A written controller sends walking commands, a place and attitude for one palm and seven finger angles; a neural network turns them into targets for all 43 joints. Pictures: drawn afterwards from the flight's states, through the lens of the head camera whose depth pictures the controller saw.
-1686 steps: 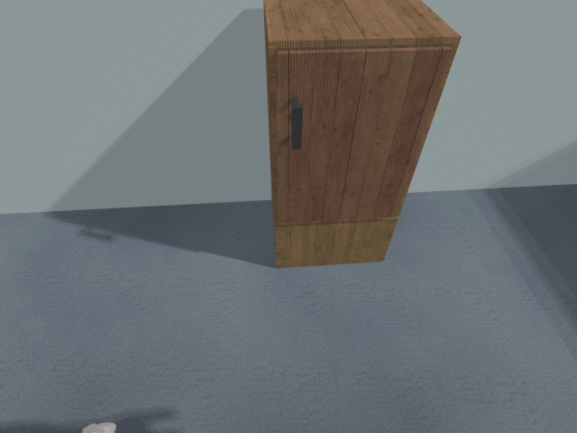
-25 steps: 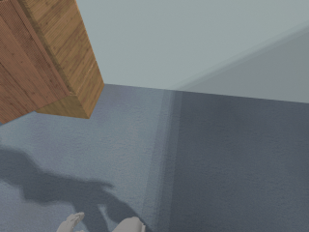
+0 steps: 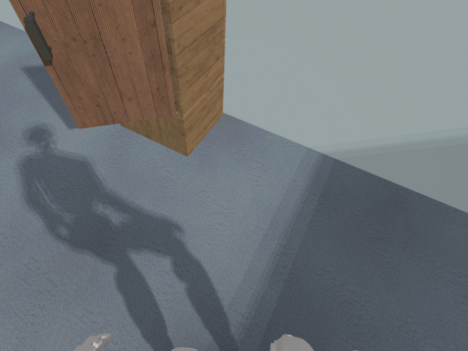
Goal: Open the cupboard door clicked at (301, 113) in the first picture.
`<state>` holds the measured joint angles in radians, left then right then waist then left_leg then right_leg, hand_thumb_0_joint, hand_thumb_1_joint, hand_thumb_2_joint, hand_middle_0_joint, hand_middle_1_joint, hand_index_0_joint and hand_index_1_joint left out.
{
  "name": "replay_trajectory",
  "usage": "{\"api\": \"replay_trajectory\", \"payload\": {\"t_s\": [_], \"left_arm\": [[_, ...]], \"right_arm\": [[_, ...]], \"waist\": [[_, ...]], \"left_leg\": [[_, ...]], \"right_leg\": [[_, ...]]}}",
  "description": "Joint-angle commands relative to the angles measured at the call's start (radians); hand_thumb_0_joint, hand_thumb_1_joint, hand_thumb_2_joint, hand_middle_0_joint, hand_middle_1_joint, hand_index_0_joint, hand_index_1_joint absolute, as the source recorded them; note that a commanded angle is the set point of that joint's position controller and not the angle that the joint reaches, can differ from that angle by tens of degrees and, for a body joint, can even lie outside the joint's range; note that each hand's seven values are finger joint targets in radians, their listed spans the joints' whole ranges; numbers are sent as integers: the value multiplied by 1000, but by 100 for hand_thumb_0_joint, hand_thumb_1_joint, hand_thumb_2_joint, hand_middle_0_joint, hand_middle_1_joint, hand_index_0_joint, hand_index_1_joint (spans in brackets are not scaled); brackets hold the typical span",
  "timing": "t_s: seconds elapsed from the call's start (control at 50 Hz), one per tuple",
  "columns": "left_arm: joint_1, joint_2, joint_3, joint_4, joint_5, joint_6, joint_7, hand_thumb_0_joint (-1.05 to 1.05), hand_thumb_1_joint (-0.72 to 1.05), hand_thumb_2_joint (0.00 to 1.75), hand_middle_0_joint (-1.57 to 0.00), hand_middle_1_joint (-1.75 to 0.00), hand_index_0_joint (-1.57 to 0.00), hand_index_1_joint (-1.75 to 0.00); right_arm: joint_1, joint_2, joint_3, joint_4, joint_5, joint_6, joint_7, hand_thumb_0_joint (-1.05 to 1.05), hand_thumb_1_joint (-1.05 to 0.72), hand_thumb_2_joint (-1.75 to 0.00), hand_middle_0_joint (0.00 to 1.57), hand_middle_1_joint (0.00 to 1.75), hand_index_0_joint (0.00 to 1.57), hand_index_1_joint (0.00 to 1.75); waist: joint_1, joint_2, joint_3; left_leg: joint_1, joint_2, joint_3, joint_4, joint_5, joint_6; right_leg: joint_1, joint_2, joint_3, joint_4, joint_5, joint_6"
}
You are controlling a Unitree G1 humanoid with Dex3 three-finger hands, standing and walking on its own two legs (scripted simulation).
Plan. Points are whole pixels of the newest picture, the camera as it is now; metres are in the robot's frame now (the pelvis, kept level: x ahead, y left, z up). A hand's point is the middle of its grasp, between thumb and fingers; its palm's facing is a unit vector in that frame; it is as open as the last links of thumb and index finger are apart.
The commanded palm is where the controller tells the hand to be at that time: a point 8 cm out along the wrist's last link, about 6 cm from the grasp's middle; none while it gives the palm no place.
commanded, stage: turn to face it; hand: left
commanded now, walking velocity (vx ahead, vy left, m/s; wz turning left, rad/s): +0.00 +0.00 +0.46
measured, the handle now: (40, 36) +0.93 +0.66 -0.03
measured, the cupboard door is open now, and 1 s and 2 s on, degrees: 43 43 43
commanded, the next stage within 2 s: take the last steps up to it in 0.34 s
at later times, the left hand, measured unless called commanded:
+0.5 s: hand out of the picture -0.01 +0.18 -0.19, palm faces +0.29 -0.94 -0.19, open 7.3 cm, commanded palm none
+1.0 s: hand out of the picture +0.01 +0.17 -0.16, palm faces +0.41 -0.89 -0.18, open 7.4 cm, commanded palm none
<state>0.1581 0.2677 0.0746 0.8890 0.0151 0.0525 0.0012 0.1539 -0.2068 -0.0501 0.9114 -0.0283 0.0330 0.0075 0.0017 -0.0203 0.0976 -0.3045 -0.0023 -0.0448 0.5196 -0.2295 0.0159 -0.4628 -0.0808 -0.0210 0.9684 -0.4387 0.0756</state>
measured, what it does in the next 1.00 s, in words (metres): steps on the spot, turning left: right foot, then left foot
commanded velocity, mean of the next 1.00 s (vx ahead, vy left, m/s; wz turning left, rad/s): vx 0.17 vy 0.08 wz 0.23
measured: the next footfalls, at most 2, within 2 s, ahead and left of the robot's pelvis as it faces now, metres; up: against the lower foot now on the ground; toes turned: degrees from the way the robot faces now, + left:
right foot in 0.14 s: +0.05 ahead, -0.16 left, +0.00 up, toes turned +1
left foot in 0.46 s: +0.02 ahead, +0.10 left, +0.00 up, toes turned +17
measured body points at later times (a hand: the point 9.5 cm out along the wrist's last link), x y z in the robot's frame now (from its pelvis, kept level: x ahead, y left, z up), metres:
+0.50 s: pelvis +0.01 -0.02 -0.01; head +0.05 +0.02 +0.43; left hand -0.03 +0.23 -0.17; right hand +0.17 -0.24 -0.14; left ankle -0.02 +0.09 -0.74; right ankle +0.00 -0.16 -0.73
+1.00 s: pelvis +0.08 +0.01 +0.01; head +0.11 +0.01 +0.46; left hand -0.01 +0.22 -0.14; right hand +0.21 -0.21 -0.15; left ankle +0.06 +0.17 -0.67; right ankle +0.08 -0.13 -0.74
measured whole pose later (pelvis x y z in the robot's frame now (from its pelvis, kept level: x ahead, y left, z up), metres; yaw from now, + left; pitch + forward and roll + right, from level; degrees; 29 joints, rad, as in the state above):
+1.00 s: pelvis +0.08 +0.01 +0.01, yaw +22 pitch +0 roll +2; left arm 0.34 0.15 0.04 1.05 0.03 -0.06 0.00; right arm 0.23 -0.22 -0.07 1.03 -0.03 0.03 0.04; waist 0.01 -0.01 0.04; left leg -0.52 0.07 0.04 0.96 -0.24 -0.03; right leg -0.09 -0.12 -0.15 0.39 -0.29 0.04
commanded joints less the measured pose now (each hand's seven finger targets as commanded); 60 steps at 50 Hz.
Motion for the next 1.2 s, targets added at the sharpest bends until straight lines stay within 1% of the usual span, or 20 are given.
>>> {"api": "replay_trajectory", "payload": {"t_s": [0.0,0.06,0.08,0.1,0.12,0.2,0.36,0.4,0.44,0.46,0.6,0.72,0.74,0.76,0.8,0.9,1.04,1.1,1.14,1.18], "left_arm": [[8,43,8,-85,-4,-24,7,0,90,90,-20,-30,-20,-30],[100,58,12,-64,-6,-41,12,0,90,90,-20,-30,-20,-30],[137,95,22,-57,-1,-53,19,0,90,90,-20,-30,-20,-30],[156,186,40,-56,16,-61,28,0,90,90,-20,-30,-20,-30],[141,211,33,-69,15,-57,27,0,90,90,-20,-30,-20,-30],[3,96,7,-89,8,-63,32,0,90,90,-20,-30,-20,-30],[142,140,24,1,15,-66,27,0,90,90,-20,-30,-20,-30],[113,130,25,3,-1,-59,25,0,90,90,-20,-30,-20,-30],[115,23,-5,-35,-13,-46,18,0,90,90,-20,-30,-20,-30],[41,37,-10,-50,0,-34,19,0,90,90,-20,-30,-20,-30],[18,9,-4,6,5,-52,-22,0,90,90,-20,-30,-20,-30],[152,4,5,52,9,-70,-24,0,90,90,-20,-30,-20,-30],[234,39,16,76,15,-80,-17,0,90,90,-20,-30,-20,-30],[315,140,36,94,25,-91,-4,0,90,90,-20,-30,-20,-30],[291,162,33,82,9,-93,10,0,90,90,-20,-30,-20,-30],[169,52,6,84,10,-126,11,0,90,90,-20,-30,-20,-30],[246,86,11,160,17,-125,8,0,90,90,-20,-30,-20,-30],[211,57,10,154,13,-108,4,0,90,90,-20,-30,-20,-30],[192,-38,-12,89,-1,-103,-3,0,90,90,-20,-30,-20,-30],[78,-53,-18,60,0,-106,2,0,90,90,-20,-30,-20,-30]], "right_arm": [[2,-224,-65,-68,-3,-6,-13,0,-90,-90,20,30,20,30],[-29,-212,-67,-79,6,-1,-11,0,-90,-90,20,30,20,30],[-29,-176,-63,-85,13,-1,-8,0,-90,-90,20,30,20,30],[-18,-108,-53,-104,22,-2,-2,0,-90,-90,20,30,20,30],[-48,-125,-54,-119,14,0,3,0,-90,-90,20,30,20,30],[-14,-112,-50,-56,11,21,13,0,-90,-90,20,30,20,30],[-56,-53,-16,-28,23,-3,7,0,-90,-90,20,30,20,30],[22,-87,-20,1,18,-15,3,0,-90,-90,20,30,20,30],[94,-240,-49,11,1,-23,-7,0,-90,-90,20,30,20,30],[128,-248,-49,21,-3,-17,-17,0,-90,-90,20,30,20,30],[87,-168,-26,25,1,-52,-29,0,-90,-90,20,30,20,30],[52,-160,-31,32,7,-42,-18,0,-90,-90,20,30,20,30],[35,-130,-27,24,13,-46,-13,0,-90,-90,20,30,20,30],[31,-64,-16,-3,24,-51,-4,0,-90,-90,20,30,20,30],[-69,-118,-30,-40,1,-37,8,0,-90,-90,20,30,20,30],[15,-50,-23,27,2,-23,36,0,-90,-90,20,30,20,30],[-36,-4,-5,7,10,-57,47,0,-90,-90,20,30,20,30],[198,-87,-24,80,3,-75,26,0,-90,-90,20,30,20,30],[443,-265,-69,133,-8,-77,-12,0,-90,-90,20,30,20,30],[326,-220,-55,116,-5,-80,-24,0,-90,-90,20,30,20,30]], "waist": [[-17,199,-132],[28,156,-157],[47,57,-169],[54,-214,-163],[61,-250,-127],[-20,-204,-77],[34,-190,-130],[-12,-125,-155],[-41,298,-203],[-73,261,-179],[-17,172,-116],[57,103,-74],[100,-7,-72],[135,-285,-89],[115,-205,31],[16,-148,9],[47,-178,-21],[-69,-28,-115],[-150,327,-261],[-110,266,-181]], "left_leg": [[38,209,-246,-165,184,137],[-42,163,-243,-70,196,97],[-135,102,-204,20,92,49],[-310,-46,-35,245,-200,-33],[-288,-58,-7,492,-389,-41],[-255,17,4,681,-205,-61],[-62,-19,129,127,-188,-59],[129,-1,110,-98,40,-37],[325,361,-291,-141,538,157],[275,385,-310,-172,404,219],[200,224,-157,-233,87,175],[-64,146,-131,-145,-206,127],[-199,66,-58,-3,-267,77],[-398,-47,75,280,-337,13],[-456,31,-28,603,-274,-9],[-328,94,55,531,7,-56],[-148,39,170,117,-10,-37],[265,15,190,-52,2,-12],[516,391,-329,-211,-5,154],[342,421,-320,-254,-114,202]], "right_leg": [[106,47,-21,-173,5,-6],[308,69,-36,-446,164,-16],[432,-9,39,-590,195,-37],[506,-273,321,-689,212,-132],[354,-412,380,-713,287,-230],[268,-233,99,-642,457,-198],[414,-235,10,-505,759,-181],[315,-204,-43,-407,636,-111],[7,-32,-117,-147,-131,-3],[-20,-18,-57,5,-223,-15],[-33,-3,-43,-28,-21,-40],[365,50,-105,-431,107,-48],[521,-20,-24,-554,61,-63],[653,-297,327,-728,-115,-149],[399,-441,564,-871,-335,-260],[299,-261,68,-819,143,-156],[371,-249,-51,-704,389,-151],[204,-169,-132,-417,357,-106],[-141,38,-138,124,-197,-60],[-248,-30,-19,346,-99,-93]]}}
